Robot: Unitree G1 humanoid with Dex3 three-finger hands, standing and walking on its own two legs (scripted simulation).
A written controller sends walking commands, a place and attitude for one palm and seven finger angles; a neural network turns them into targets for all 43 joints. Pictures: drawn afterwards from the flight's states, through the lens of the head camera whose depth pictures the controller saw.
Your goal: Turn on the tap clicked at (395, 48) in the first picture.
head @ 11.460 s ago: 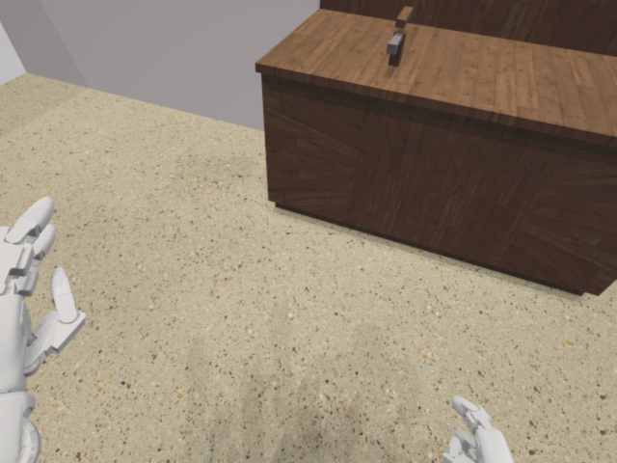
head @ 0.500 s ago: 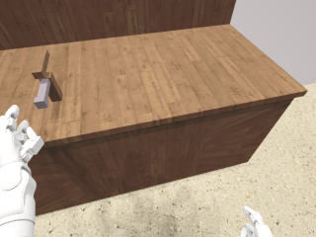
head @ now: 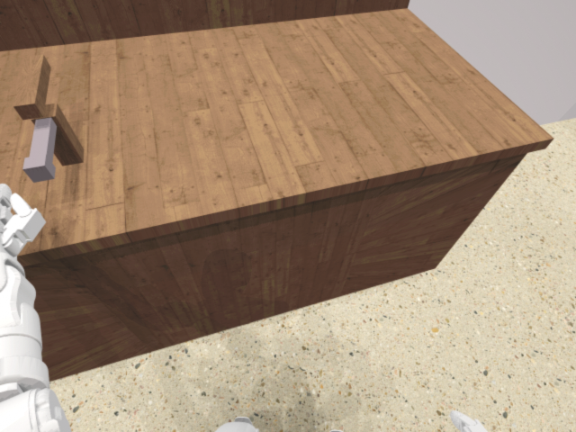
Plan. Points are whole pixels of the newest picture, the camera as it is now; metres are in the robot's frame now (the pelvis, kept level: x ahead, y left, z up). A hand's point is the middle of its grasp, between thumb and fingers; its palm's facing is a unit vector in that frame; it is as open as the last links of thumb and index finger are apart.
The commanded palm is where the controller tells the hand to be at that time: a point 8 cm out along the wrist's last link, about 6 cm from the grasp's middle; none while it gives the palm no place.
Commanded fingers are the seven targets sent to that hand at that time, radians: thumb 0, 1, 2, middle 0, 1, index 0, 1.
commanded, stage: reach beside the lever's end, fingers flat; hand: left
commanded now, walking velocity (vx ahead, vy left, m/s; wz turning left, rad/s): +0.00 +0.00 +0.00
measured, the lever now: (39, 168) +0.45 +0.39 +0.09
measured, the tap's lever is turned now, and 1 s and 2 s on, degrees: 0 0 1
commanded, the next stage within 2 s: push the lever round in 0.64 s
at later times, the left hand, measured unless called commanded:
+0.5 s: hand (40, 199) +0.41 +0.38 +0.07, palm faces +0.53 -0.84 -0.07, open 7.8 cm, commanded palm +0.35 +0.41 +0.07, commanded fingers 0.00 0.90 0.90 -0.15 -0.15 -0.15 -0.15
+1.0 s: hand (46, 207) +0.39 +0.36 +0.08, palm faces +0.53 -0.85 -0.06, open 7.8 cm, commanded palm +0.35 +0.39 +0.07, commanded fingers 0.00 0.90 0.90 -0.15 -0.15 -0.15 -0.15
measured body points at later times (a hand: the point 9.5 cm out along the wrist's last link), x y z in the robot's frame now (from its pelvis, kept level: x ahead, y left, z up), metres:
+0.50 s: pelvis +0.01 +0.02 -0.01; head +0.09 +0.04 +0.43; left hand +0.37 +0.42 +0.07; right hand +0.04 -0.26 -0.12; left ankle +0.03 +0.09 -0.70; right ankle +0.01 -0.09 -0.70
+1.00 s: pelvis +0.00 +0.01 -0.01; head +0.07 +0.03 +0.44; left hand +0.35 +0.40 +0.08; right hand +0.10 -0.26 -0.11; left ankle +0.03 +0.09 -0.70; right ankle +0.01 -0.09 -0.70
